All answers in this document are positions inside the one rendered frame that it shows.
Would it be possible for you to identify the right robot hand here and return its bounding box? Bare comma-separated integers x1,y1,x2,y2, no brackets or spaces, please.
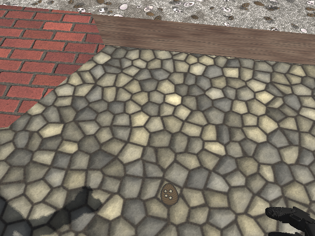
265,206,315,236

